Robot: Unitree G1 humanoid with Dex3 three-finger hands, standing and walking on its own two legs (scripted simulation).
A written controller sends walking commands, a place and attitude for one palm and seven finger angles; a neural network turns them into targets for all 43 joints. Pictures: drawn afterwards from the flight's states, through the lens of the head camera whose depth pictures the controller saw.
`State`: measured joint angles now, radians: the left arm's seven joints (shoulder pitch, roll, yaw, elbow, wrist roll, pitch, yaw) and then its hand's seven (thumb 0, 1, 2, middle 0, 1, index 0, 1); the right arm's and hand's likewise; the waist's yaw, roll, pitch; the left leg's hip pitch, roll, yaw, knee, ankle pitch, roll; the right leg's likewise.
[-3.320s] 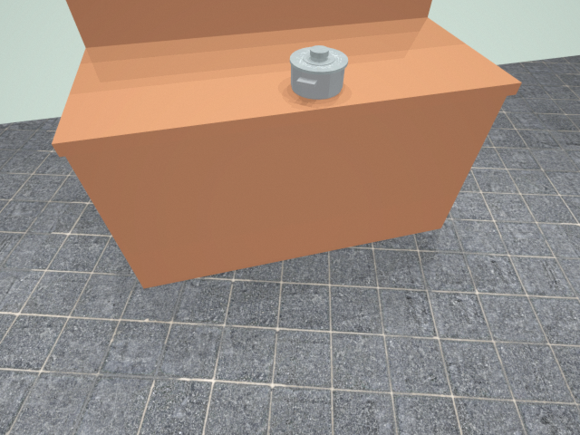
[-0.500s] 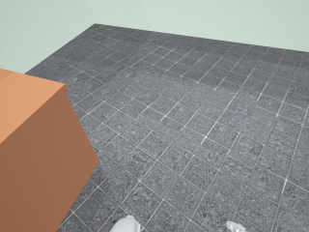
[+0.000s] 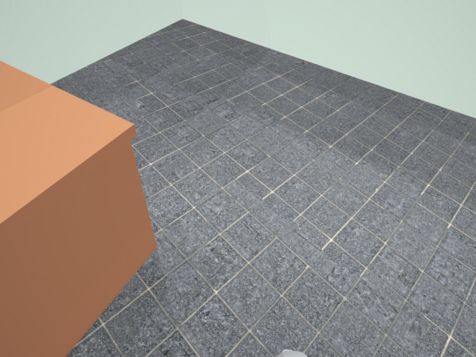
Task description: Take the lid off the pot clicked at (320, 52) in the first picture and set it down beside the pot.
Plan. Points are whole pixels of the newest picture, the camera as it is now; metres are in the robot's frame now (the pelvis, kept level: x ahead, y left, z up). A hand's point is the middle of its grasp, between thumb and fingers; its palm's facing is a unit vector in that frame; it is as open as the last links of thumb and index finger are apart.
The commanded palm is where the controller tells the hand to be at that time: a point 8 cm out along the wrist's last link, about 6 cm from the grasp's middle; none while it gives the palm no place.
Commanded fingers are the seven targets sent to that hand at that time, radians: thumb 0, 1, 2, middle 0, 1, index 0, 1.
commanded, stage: turn to face it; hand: left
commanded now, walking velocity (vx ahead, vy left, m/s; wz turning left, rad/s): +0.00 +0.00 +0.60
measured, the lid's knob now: out of the picture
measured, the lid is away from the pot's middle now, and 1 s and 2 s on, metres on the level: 0.00 0.00 0.00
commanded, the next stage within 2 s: take the last steps up to it in 1.62 s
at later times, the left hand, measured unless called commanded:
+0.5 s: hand out of the picture +0.06 +0.14 -0.14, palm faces +0.30 -0.91 -0.30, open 7.4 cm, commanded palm none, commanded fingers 0.00 0.90 0.90 -0.20 -0.30 -0.20 -0.30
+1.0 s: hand out of the picture -0.09 +0.18 -0.18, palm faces +0.65 -0.72 -0.25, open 7.4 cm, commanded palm none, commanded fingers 0.00 0.90 0.90 -0.20 -0.30 -0.20 -0.30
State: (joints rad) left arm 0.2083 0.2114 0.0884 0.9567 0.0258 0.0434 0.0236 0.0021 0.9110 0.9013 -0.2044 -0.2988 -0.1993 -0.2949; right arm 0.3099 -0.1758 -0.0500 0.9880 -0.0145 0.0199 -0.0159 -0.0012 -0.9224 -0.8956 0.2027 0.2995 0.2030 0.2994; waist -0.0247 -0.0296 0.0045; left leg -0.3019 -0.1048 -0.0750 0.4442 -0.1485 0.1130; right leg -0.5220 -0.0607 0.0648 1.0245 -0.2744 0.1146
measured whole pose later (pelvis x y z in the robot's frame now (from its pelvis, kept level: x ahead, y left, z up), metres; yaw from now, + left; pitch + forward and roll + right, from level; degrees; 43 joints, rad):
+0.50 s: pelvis +0.02 -0.08 +0.00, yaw +18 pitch +0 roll +2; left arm 0.18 0.19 0.04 0.88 0.01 0.02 0.03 0.00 0.91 0.90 -0.21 -0.30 -0.20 -0.30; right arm 0.24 -0.28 -0.11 0.93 -0.02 0.07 0.01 0.00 -0.91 -0.90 0.20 0.30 0.20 0.30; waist -0.05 0.03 0.06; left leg -0.55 -0.04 -0.05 1.15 -0.40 -0.06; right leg -0.16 -0.03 -0.03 0.47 -0.30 -0.03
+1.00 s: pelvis +0.02 -0.02 +0.00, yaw +38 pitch +0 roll -1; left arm 0.24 0.29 0.08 0.91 0.01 0.06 0.01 0.01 0.91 0.90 -0.20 -0.30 -0.20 -0.29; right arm 0.12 -0.21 -0.03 0.87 -0.01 0.02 0.00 0.00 -0.91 -0.90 0.20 0.30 0.20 0.30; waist 0.04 -0.07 0.10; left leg -0.24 -0.05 -0.03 0.53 -0.29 0.06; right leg -0.48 -0.10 -0.01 1.15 -0.41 0.11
